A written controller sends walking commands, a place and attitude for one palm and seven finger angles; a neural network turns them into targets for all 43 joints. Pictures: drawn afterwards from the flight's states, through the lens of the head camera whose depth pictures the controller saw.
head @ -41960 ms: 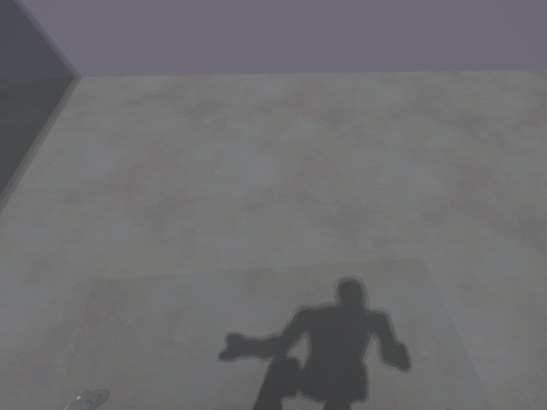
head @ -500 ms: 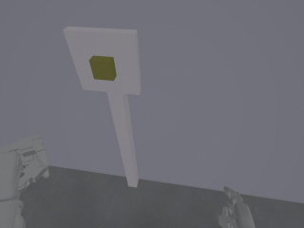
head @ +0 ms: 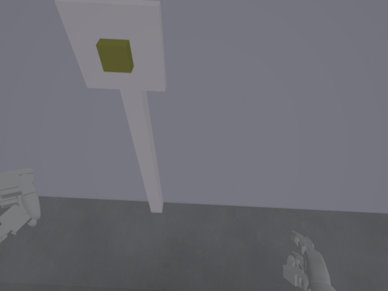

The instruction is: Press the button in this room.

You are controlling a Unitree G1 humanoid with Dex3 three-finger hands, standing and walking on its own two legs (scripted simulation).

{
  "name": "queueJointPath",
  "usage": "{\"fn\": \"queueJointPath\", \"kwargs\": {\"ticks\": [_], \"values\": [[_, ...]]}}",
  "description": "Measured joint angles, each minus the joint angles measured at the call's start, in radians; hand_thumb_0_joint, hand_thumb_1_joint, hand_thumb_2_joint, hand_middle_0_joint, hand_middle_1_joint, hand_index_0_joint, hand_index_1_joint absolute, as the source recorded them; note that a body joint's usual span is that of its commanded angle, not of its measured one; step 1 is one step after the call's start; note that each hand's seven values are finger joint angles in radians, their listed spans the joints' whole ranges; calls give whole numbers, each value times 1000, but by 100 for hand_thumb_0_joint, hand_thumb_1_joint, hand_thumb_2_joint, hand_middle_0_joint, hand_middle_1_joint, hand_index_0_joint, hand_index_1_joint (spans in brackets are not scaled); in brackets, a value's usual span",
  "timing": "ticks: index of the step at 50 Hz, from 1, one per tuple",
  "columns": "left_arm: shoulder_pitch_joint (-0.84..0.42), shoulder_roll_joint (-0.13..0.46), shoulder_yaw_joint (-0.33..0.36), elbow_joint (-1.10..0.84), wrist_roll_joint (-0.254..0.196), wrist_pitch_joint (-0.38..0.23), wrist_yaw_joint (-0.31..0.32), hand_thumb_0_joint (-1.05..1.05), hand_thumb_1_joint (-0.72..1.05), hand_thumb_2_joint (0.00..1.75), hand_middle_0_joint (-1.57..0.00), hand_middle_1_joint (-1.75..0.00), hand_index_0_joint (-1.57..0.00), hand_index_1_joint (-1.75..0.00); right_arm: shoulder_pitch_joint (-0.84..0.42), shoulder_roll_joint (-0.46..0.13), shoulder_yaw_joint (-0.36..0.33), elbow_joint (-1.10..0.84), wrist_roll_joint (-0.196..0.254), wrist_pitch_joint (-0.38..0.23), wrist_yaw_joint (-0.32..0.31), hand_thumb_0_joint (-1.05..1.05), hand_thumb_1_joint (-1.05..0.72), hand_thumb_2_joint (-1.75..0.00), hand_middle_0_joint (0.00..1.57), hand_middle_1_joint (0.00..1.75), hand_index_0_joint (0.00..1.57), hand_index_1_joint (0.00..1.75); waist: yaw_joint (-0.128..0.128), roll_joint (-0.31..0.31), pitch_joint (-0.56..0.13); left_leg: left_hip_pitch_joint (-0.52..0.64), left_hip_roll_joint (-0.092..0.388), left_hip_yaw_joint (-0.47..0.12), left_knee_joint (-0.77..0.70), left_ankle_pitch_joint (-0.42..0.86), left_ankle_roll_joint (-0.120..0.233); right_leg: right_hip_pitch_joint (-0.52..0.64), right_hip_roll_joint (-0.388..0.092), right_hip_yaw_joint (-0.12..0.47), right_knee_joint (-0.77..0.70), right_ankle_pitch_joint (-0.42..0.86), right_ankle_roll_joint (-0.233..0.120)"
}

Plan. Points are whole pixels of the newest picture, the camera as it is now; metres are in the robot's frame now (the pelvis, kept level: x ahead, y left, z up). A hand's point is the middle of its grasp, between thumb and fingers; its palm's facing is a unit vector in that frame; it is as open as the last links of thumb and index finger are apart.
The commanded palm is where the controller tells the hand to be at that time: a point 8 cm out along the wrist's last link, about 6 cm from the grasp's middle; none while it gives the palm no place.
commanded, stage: step back with the hand held close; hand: left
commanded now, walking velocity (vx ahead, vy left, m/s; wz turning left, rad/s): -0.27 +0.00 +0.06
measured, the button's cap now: (116, 55) +0.57 +0.22 +0.19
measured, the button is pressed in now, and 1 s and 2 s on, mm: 0 0 0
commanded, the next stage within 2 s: stop stepping back and stand still in 0.34 s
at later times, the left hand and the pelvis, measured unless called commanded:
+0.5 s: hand out of the picture +0.00 +0.26 +0.20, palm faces +0.53 -0.76 -0.37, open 3.1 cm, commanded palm -0.10 +0.30 +0.18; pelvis -0.18 +0.00 -0.03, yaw +10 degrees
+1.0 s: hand out of the picture -0.16 +0.28 +0.19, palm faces +0.42 -0.83 -0.37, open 3.1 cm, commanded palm -0.22 +0.32 +0.18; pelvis -0.33 +0.03 +0.02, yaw +5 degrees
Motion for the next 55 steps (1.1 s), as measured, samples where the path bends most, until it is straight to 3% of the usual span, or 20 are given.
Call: {"fn": "queueJointPath", "kwargs": {"ticks": [5, 10, 15, 18, 20, 23, 25, 26, 27, 28, 30, 32, 34, 37, 39, 41, 43, 46, 51, 55], "values": [[-5, -27, 2, 29, 13, -39, 14, 2, 88, 89, -130, -150, -131, -150, 30, -3, 8, 6, 1, -36, -3, 2, -90, -90, 20, 30, 20, 30, -6, 22, -10, -51, 0, -23, 38, 16, 14, -37, 6, -15, 31, 17, -7], [-33, -58, -11, 55, 33, -65, 27, 2, 88, 89, -130, -150, -131, -150, 72, -4, 8, 32, -2, -79, -10, 2, -90, -90, 20, 30, 20, 30, -11, 42, -9, -112, -14, -60, 77, -73, 26, -71, 31, -7, 67, -51, -33], [-30, -63, -9, -4, 34, -94, 52, 2, 88, 89, -130, -150, -131, -150, 69, -17, 9, 80, -21, -102, -8, 2, -90, -90, 20, 30, 20, 30, 26, 24, 11, -162, -50, -61, 148, -193, 11, -120, 4, 11, 93, 62, -24], [-62, -73, -17, -3, 34, -98, 64, 2, 88, 89, -131, -150, -131, -150, 53, -32, 6, 102, -26, -100, -19, 2, -90, -90, 20, 30, 20, 30, 41, 43, 15, -187, -44, -58, 191, -196, 19, -169, -4, 1, 174, -59, -21], [-113, -64, -13, 23, 25, -84, 66, 2, 88, 90, -131, -150, -131, -150, 44, -22, 0, 102, -28, -109, -28, 2, -90, -90, 20, 30, 20, 30, 24, 69, 19, -205, -23, -69, 177, -121, 37, -232, 42, 3, 355, -228, -36], [-233, 0, -2, 69, 20, -64, 46, 2, 88, 89, -131, -150, -131, -150, 53, 31, -20, 114, -29, -132, -13, 2, -90, -90, 20, 30, 20, 30, -33, 83, 27, -226, 16, -81, 94, 25, 54, -252, 134, -41, 734, -316, -45], [-260, 40, 15, 64, 15, -79, 42, 2, 88, 89, -131, -150, -131, -150, 71, 57, -17, 123, -18, -139, 13, 2, -90, -90, 20, 30, 20, 30, -63, 55, 2, -256, 24, -43, 44, 23, 45, -182, 153, -101, 746, -352, -68], [-243, 52, 30, 42, 11, -83, 45, 2, 88, 89, -131, -150, -131, -150, 81, 64, -14, 120, -11, -142, 26, 2, -90, -90, 20, 30, 20, 30, -70, 31, -18, -283, 17, -13, 42, -20, 26, -130, 147, -126, 650, -388, -94], [-206, 70, 58, 3, 5, -85, 50, 2, 88, 89, -130, -150, -131, -150, 87, 68, -8, 109, -4, -143, 35, 2, -90, -90, 20, 30, 20, 30, -62, -11, -41, -331, -4, 24, 95, -111, -6, -81, 125, -122, 487, -443, -134], [-160, 78, 92, -41, 1, -88, 55, 2, 88, 89, -130, -150, -131, -150, 78, 65, -4, 103, -3, -142, 40, 2, -90, -90, 20, 30, 20, 30, -31, -55, -53, -383, -28, 28, 237, -189, -27, -94, 96, -82, 396, -399, -174], [-90, 38, 90, -102, 3, -81, 36, 2, 88, 89, -130, -150, -131, -150, 51, 31, -14, 144, -20, -122, 49, 2, -90, -90, 20, 30, 20, 30, -6, -38, -48, -435, -68, -53, 610, -218, -43, -161, 84, -76, 464, -297, -161], [-62, 13, 53, -103, 7, -80, 6, 2, 88, 89, -131, -150, -131, -150, 71, 15, -16, 192, -26, -94, 38, 2, -90, -90, 20, 30, 20, 30, 17, -28, -89, -378, -82, -71, 797, -200, -43, -172, 71, -82, 432, -242, -126], [-69, -6, 37, -85, 18, -82, -3, 2, 88, 89, -131, -150, -132, -150, 106, 20, -10, 211, -25, -94, 19, 2, -90, -90, 20, 30, 20, 30, 48, -52, -132, -227, -69, -54, 705, -243, -18, -170, 51, -70, 346, -179, -102], [-97, -34, 44, -28, 34, -93, 25, 1, 88, 89, -131, -150, -132, -150, 145, 8, 9, 182, -23, -138, -7, 2, -90, -90, 20, 30, 20, 30, 54, -62, -170, 69, -40, -52, 215, -339, 32, -192, 30, -66, 253, -112, -84], [-146, -59, 46, 47, 38, -91, 48, 1, 88, 90, -131, -150, -132, -150, 121, 15, 10, 169, -25, -166, -16, 2, -90, -90, 20, 30, 20, 30, 49, -84, -124, 98, -74, -27, 123, -304, 26, -221, 19, -27, 312, -185, -89], [-162, -87, 41, 108, 45, -79, 60, 1, 88, 90, -131, -150, -132, -150, 101, 24, 16, 150, -28, -181, -10, 2, -90, -90, 20, 30, 20, 30, 51, -61, -91, 121, -64, 1, 83, -216, 31, -272, 41, -53, 477, -220, -88], [-156, -90, 23, 121, 47, -62, 54, 2, 88, 90, -131, -150, -132, -150, 94, 42, 23, 142, -28, -190, 12, 2, -90, -90, 20, 30, 20, 30, 21, -35, -82, 138, -43, 0, 29, -160, 34, -320, 62, -84, 623, -181, -85], [-120, -82, -25, 66, 51, -53, 43, 2, 89, 90, -131, -150, -131, -150, 96, 67, 40, 135, -22, -184, 44, 2, -90, -90, 20, 30, 20, 30, -9, -31, -77, 160, -19, 4, -54, -104, 39, -364, 63, -110, 712, -86, -76], [0, -43, -47, -27, 59, -47, 32, 2, 89, 90, -131, -150, -131, -150, 106, 87, 45, 122, -26, -147, 52, 2, -90, -90, 20, 30, 20, 30, -31, -42, -85, 168, 11, 45, -139, -53, 28, -364, 34, -121, 652, -6, -68], [38, 8, 6, -29, 58, -47, 41, 2, 88, 90, -131, -150, -131, -150, 120, 83, 35, 130, -31, -128, 33, 2, -90, -90, 20, 30, 20, 30, -27, -32, -94, 164, 36, 62, -177, -31, 18, -268, 12, -149, 437, -63, -71]]}}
